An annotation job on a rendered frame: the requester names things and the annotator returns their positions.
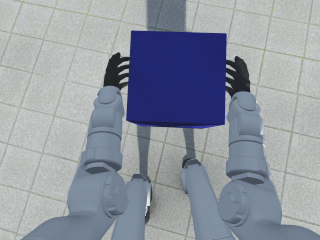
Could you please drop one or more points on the robot left upper arm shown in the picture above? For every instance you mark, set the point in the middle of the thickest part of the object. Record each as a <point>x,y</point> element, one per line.
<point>94,202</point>

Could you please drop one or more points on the right robot forearm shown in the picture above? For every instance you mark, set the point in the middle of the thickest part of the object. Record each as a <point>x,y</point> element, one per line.
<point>246,142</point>

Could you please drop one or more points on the robot right upper arm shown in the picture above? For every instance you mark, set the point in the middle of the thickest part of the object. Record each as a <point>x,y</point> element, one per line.
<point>255,213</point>

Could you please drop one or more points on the robot left thigh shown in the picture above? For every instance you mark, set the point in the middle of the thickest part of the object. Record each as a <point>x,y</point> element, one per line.
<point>131,224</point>

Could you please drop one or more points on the left robot forearm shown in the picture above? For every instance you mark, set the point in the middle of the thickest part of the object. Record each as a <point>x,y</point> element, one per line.
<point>103,146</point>

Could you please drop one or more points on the carton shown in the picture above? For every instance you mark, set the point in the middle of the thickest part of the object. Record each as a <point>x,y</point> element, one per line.
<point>177,79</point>

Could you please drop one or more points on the left robot shin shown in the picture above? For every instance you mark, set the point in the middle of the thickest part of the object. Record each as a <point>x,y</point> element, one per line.
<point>138,176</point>

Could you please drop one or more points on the right robot hand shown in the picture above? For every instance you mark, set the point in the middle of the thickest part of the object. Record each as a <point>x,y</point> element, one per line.
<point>240,81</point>

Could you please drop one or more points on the left robot hand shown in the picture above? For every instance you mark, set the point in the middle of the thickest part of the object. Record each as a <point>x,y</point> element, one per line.
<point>112,77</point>

